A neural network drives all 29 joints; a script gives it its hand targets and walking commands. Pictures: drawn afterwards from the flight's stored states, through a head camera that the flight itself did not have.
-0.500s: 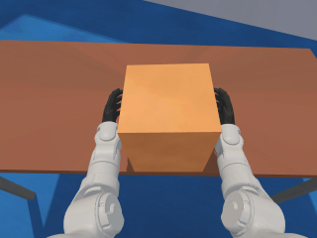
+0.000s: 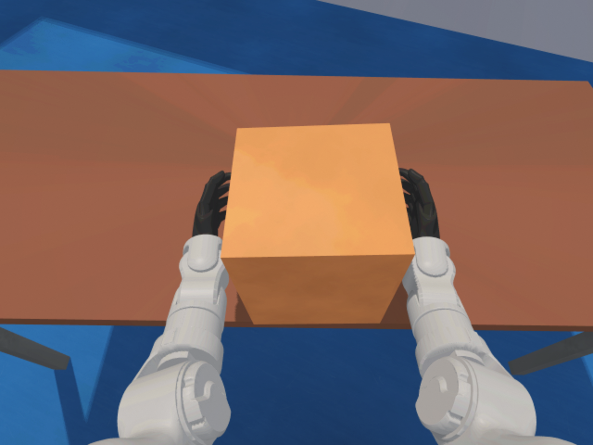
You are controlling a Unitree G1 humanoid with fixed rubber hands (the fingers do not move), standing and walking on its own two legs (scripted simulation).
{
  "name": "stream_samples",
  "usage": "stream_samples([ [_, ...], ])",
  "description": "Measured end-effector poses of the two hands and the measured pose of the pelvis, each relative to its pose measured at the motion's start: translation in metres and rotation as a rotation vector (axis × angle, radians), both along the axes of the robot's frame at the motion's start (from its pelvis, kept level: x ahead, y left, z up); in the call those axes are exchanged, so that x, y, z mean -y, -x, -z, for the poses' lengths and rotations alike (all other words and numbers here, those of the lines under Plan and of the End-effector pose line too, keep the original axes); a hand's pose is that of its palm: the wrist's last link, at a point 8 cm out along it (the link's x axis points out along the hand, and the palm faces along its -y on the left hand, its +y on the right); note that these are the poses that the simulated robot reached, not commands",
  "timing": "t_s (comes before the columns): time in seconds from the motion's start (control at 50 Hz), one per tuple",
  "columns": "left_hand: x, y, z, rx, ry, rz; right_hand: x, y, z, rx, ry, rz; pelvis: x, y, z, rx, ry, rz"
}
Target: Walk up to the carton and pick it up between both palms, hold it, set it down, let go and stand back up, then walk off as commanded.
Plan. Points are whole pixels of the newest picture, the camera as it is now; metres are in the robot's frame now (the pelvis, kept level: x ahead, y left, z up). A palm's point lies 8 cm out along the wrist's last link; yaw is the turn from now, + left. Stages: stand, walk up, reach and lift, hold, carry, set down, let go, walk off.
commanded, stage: set down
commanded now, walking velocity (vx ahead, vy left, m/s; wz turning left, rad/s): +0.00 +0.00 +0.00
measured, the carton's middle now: (314, 234) +0.40 -0.02 -0.01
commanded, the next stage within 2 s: none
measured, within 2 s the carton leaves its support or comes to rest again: neither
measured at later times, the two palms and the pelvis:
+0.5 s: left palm (212, 228) +0.39 +0.13 +0.02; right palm (424, 230) +0.38 -0.17 +0.03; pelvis +0.00 +0.00 +0.00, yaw +0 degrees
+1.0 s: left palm (215, 227) +0.40 +0.13 +0.00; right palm (423, 236) +0.38 -0.17 +0.01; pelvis -0.01 +0.00 -0.01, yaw -2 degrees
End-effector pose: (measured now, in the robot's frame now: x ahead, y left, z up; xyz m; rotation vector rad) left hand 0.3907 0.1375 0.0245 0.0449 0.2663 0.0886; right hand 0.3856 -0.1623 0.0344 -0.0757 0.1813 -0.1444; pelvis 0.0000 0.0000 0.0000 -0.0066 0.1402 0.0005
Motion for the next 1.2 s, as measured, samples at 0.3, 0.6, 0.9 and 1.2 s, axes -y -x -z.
stream_samples([
  [0.3,0.002,0.0,0.001,0.009,0.008,0.009,0.003,0.003,0.002,-0.002,0.003,0.012,0.002,0.005,0.0,-0.009,-0.003,0.004],
  [0.6,0.005,-0.001,0.003,0.025,0.015,0.006,0.006,0.004,0.006,-0.007,0.012,0.007,0.004,0.003,0.001,-0.013,-0.003,0.005],
  [0.9,0.008,-0.009,0.012,0.013,-0.008,0.014,0.009,0.006,0.017,-0.032,-0.02,0.027,0.004,0.01,0.004,-0.05,-0.004,0.023],
  [1.2,-0.033,-0.014,0.002,0.008,-0.044,-0.032,0.017,-0.009,0.024,-0.118,-0.061,0.002,-0.003,0.019,0.025,-0.18,0.008,0.012],
])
